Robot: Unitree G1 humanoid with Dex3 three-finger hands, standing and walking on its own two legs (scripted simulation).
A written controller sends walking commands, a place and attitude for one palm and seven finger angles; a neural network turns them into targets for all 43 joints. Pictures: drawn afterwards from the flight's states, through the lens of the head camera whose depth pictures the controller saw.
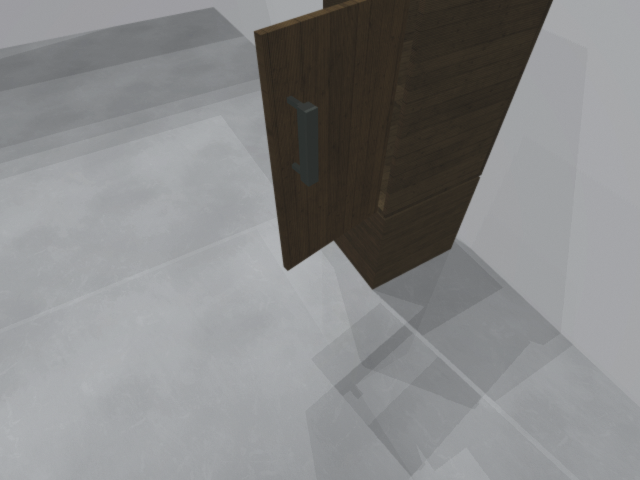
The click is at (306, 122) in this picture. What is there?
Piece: cupboard door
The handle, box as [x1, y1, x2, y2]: [287, 96, 318, 186]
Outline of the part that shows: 287,97 287,102 297,109 300,164 298,165 295,162 292,164 292,168 300,174 301,180 308,186 318,180 317,107 308,101 302,103 292,96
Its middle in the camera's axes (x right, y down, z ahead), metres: -0.04 -0.18 +0.71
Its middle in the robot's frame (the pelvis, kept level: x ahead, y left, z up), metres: +0.66 +0.07 +0.04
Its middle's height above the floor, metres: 0.83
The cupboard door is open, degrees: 100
